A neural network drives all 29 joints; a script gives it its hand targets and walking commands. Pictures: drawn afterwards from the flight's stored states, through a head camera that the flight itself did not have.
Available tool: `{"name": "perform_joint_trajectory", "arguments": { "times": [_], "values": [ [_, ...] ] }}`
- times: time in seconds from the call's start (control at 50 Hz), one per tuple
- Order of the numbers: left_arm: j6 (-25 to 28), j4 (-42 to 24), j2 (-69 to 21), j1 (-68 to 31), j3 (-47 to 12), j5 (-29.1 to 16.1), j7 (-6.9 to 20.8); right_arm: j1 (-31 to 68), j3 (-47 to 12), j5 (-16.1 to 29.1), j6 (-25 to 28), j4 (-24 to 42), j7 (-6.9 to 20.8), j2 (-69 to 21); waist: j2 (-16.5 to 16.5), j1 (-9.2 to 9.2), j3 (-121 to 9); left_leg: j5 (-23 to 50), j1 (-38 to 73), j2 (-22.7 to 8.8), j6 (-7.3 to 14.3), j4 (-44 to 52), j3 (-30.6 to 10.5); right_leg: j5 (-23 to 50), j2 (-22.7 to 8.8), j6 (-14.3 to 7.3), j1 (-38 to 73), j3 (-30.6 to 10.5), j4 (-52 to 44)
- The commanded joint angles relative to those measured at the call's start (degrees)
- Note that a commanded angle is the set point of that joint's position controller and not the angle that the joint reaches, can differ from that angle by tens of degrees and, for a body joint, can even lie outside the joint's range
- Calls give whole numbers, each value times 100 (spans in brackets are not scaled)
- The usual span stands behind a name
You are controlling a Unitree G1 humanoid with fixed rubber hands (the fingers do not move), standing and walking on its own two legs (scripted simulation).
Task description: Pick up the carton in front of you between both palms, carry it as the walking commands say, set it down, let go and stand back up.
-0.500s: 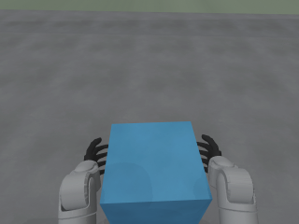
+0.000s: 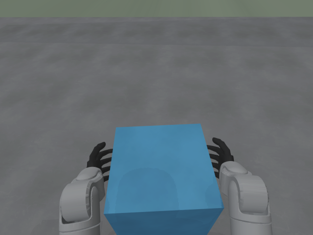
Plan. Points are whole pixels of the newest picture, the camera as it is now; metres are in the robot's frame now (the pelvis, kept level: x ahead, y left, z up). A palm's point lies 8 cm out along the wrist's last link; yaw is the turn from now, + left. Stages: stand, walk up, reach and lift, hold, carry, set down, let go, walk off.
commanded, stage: carry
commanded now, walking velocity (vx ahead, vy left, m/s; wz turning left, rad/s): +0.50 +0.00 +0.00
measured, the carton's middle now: (160, 186) +0.26 +0.00 +0.00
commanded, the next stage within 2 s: none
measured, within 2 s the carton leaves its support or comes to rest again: neither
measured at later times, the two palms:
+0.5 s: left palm (109, 89) +0.60 +0.18 +0.07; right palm (193, 88) +0.58 -0.12 +0.07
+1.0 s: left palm (127, 51) +0.86 +0.14 +0.08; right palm (193, 50) +0.85 -0.16 +0.07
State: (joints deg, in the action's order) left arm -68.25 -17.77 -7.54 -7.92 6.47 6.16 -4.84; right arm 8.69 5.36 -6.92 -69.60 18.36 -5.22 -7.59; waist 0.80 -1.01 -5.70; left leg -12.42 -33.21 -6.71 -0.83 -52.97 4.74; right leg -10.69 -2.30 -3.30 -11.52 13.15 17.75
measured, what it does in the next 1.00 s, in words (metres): walks ahead: left foot, then right foot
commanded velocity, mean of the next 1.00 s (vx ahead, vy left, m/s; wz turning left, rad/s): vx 0.27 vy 0.00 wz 0.00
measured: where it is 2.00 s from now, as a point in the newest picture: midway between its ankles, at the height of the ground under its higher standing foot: (160, 186)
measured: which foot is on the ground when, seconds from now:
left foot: up 0.00-0.20, down 0.22-0.72, up 0.74-1.00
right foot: down 0.00-0.26, up 0.28-0.68, down 0.70-1.00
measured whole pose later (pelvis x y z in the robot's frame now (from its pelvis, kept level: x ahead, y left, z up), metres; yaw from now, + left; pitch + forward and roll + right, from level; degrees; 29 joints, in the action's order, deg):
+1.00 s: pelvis +0.58 -0.01 -0.01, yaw -1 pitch +3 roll +0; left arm -67.6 -21.8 -7.7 -9.4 6.4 5.7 -4.7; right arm 9.9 5.6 -7.0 -69.2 23.2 -4.9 -7.7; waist 2.7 0.0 -1.0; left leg -11.7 -19.7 -4.7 -2.0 -26.7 7.0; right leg -9.5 -1.7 -3.5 -15.7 12.9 22.2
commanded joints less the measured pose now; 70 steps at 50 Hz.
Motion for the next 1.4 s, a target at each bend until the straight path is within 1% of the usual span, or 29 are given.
{"name": "perform_joint_trajectory", "arguments": {
  "times": [0.0, 0.14, 0.2, 0.22, 0.24, 0.26, 0.28, 0.32, 0.36, 0.46, 0.54, 0.6, 0.64, 0.66, 0.68, 0.7, 0.72, 0.76, 0.8, 0.82, 0.9, 0.96, 1.0, 1.02, 1.04, 1.08, 1.12, 1.18, 1.38],
  "values": [
    [-26, -666, -5246, -2754, -4137, -2488, 1568, 2632, -4116, 2235, 127, 509, 1346, -5321, -788, 41, -1071, 471, -269, -20, -100, 1034, 187, 419, -1303, -398, 1243, -973, -1001],
    [-212, -415, -4819, -2384, -3981, -2216, 1474, 2465, -4025, 2262, -115, 428, 1408, -4871, -966, 1, -544, 1011, 135, 242, 137, 2430, 634, 1724, -1225, -202, 1683, -527, -525],
    [-246, -336, -4818, -2497, -4010, -2212, 1460, 2361, -3905, 2262, -141, 224, 1469, -4867, -649, 150, -996, 514, 2113, 706, 236, 2837, 1183, 2574, -878, 89, 1112, 33, 1188],
    [-251, -319, -4787, -2525, -4027, -2200, 1461, 2276, -3844, 2233, -135, 137, 1486, -4854, -205, 266, -1388, 169, 3402, 128, 301, 2892, 383, 1682, -732, 264, 187, 23, 2323],
    [-296, -481, -4855, -2725, -4128, -2258, 1455, 2282, -3765, 2159, -69, -43, 1518, -4816, 1395, 304, -1905, -699, 4720, -1433, 1103, 3476, -2348, 330, -69, 583, -1546, -104, 4164],
    [-276, -495, -4905, -2835, -4159, -2269, 1476, 2243, -3787, 2229, -22, -83, 1531, -5029, 1879, 270, -1819, 230, 5002, -1794, 1402, 4022, -3372, -1695, 257, 526, -2676, -651, 5071],
    [-211, -436, -5114, -2924, -4220, -2308, 1494, 2413, -3835, 2316, 24, 71, 1540, -5187, 1362, 258, -1765, 999, 4878, -1718, 1362, 3813, -2762, -1724, -75, 349, -2926, -1113, 5614],
    [-57, -488, -5465, -2942, -4299, -2369, 1510, 2627, -3969, 2413, 149, 250, 1556, -5561, 300, 233, -1717, 1583, 4210, -1490, 1039, 3711, -1796, -1116, -498, 195, -2785, -1326, 5290],
    [58, -507, -5654, -2806, -4330, -2347, 1480, 2683, -4067, 2482, 234, 430, 1562, -5672, 402, 191, -1688, 1185, 3677, -1255, 756, 3975, -1081, -649, -544, 225, -2381, -1198, 4560],
    [187, -586, -5554, -2326, -4355, -2165, 1354, 2280, -4125, 2508, 287, 597, 1620, -5421, 687, 188, -1295, 1172, 3731, -982, 836, 4334, -286, 34, -460, 446, -2563, -713, 2911],
    [74, -843, -5214, -2338, -4336, -2198, 1320, 2216, -4067, 2470, 199, 785, 1577, -5027, 759, 224, -822, 1640, 3716, -797, 753, 4292, 176, 619, -284, 413, -2326, -326, 1697],
    [-97, -862, -4888, -2350, -4249, -2242, 1339, 2101, -3961, 2323, 71, 734, 1509, -4749, 838, 216, -580, 3066, 3755, -693, 513, 3816, 529, 1107, -81, 327, -1846, -118, 1134],
    [-195, -777, -4743, -2257, -4169, -2244, 1370, 2140, -3903, 2263, -19, 700, 1474, -4602, 737, 94, -805, 3672, 3520, -465, 204, 2811, 940, 1578, 213, 296, -651, 203, 569],
    [-235, -751, -4683, -2273, -4125, -2232, 1390, 2159, -3873, 2241, -66, 669, 1462, -4524, 535, 54, -977, 3496, 3150, -235, 14, 2149, 1039, 1928, 247, 317, 256, 254, 320],
    [-283, -741, -4567, -2332, -4074, -2228, 1412, 2239, -3843, 2203, -98, 625, 1454, -4454, 105, -5, -1279, 1874, 2341, -65, -191, 1221, 902, 3219, -530, 291, 1374, -503, 482],
    [-296, -550, -4517, -2375, -3974, -2183, 1437, 2479, -3938, 2286, -177, 706, 1427, -4513, -1190, -60, -2052, -566, 827, 394, -355, -397, 609, 5071, -2015, -629, 3109, -2257, 900],
    [-267, -362, -4618, -2196, -3913, -2211, 1441, 2374, -3955, 2290, -213, 637, 1433, -4530, -1625, -23, -2285, -2051, 409, 725, -318, -1306, 161, 5267, -2308, -1071, 2987, -3034, 470],
    [-184, -456, -5071, -2340, -3938, -2281, 1478, 2614, -4054, 2313, -119, 621, 1470, -4932, -1027, 13, -2109, -1883, 466, 283, -72, -1155, -436, 4551, -2033, -796, 2209, -2199, 196],
    [-80, -527, -5448, -2593, -4002, -2318, 1518, 2833, -4180, 2366, -8, 665, 1469, -5285, -728, 76, -1855, -1353, 907, 27, -39, 267, -453, 3990, -1615, -350, 1502, -1378, -27],
    [-43, -596, -5534, -2664, -4020, -2345, 1531, 2828, -4224, 2395, 42, 685, 1453, -5419, -748, 95, -1904, -1272, 1240, 157, -66, 727, -245, 3811, -1483, -297, 1321, -1133, -89],
    [32, -725, -5439, -2387, -4030, -2360, 1563, 2543, -4271, 2331, 160, 833, 1368, -5444, -945, 47, -2065, -796, 1657, 309, -110, 1964, 111, 3451, -1383, -395, 1381, -766, 18],
    [-3, -760, -5222, -2334, -4018, -2312, 1551, 2501, -4233, 2308, 103, 921, 1361, -5257, -811, 91, -1956, 718, 2282, 178, -124, 3012, 332, 2433, -1162, -213, 895, -492, 307],
    [-68, -560, -5080, -2247, -3960, -2192, 1534, 2465, -4145, 2300, -10, 813, 1408, -5084, -553, 99, -1779, 1371, 2789, -250, -143, 3214, 111, 1077, -984, 87, 279, -539, 512],
    [-112, -462, -5003, -2248, -3947, -2136, 1521, 2487, -4089, 2284, -63, 674, 1441, -4970, -200, 62, -1650, 1941, 2823, -577, -88, 2978, -154, 493, -779, 231, 2, -532, 553],
    [-174, -496, -4983, -2406, -3996, -2146, 1520, 2479, -4057, 2229, -68, 447, 1475, -4993, 151, 54, -1412, 1960, 2432, -602, -18, 2860, -177, 453, -664, 319, 157, -583, 453],
    [-243, -277, -5004, -2528, -4034, -2152, 1526, 2347, -3934, 2189, -94, 92, 1531, -5045, 297, 79, -1144, 2183, 2237, -521, -4, 2818, -132, 1092, -746, 330, 203, -653, 715],
    [-241, -69, -5027, -2540, -4077, -2144, 1532, 2239, -3867, 2147, -74, -185, 1560, -5074, 289, 86, -1224, 2818, 2288, -478, 23, 2643, -104, 1855, -774, 355, 261, -694, 956],
    [-116, 125, -5165, -2662, -4142, -2136, 1547, 2352, -3853, 2116, 59, -381, 1582, -5184, 239, 93, -1391, 3401, 2454, -443, 43, 2440, -49, 2200, -734, 402, 274, -657, 1121],
    [743, 394, -5242, -2550, -4127, -1865, 1560, 2501, -3991, 1920, 902, -413, 1578, -5193, -68, 102, -1707, 3214, 2535, -333, 111, 2163, 7, 2363, -738, 377, 445, -638, 1310]
  ]
}}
